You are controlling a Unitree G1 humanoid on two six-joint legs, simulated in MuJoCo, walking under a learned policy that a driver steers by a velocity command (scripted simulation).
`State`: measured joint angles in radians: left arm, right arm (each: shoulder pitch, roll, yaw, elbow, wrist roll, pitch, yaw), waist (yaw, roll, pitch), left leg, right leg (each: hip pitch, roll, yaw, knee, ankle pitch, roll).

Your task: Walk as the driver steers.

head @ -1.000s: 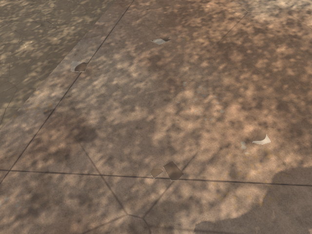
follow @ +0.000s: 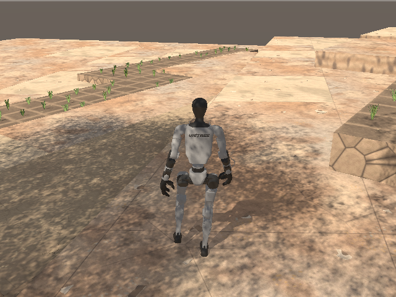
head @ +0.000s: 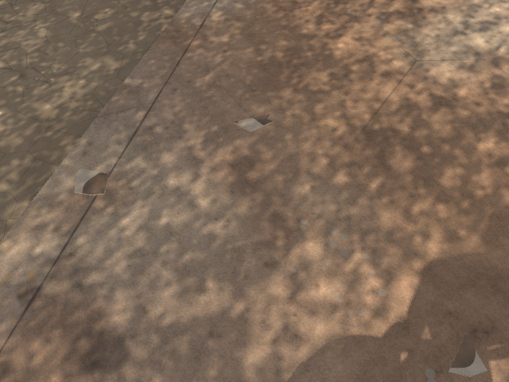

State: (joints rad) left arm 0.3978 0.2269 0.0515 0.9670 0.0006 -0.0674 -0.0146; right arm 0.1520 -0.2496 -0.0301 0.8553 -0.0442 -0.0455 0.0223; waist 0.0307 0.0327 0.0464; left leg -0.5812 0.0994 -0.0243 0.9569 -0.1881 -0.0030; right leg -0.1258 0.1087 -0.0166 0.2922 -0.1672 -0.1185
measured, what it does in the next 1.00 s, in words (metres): walks ahead, turning right: left foot, then right foot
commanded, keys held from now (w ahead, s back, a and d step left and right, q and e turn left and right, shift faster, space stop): w+e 0.66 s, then e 0.28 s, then no key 0.06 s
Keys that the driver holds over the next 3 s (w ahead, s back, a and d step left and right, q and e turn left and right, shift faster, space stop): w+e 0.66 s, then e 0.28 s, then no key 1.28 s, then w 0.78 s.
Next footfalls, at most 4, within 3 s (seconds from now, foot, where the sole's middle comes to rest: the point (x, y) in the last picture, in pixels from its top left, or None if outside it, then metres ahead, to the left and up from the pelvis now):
0.26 left None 0.33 0.13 -0.78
0.80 right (345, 371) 0.51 -0.16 -0.78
1.38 left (284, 333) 0.62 0.00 -0.78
2.62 right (383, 342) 0.59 -0.27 -0.78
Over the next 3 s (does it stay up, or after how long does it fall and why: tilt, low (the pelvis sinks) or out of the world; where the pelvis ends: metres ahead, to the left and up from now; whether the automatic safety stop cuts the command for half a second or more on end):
stays up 0.72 -0.27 -0.01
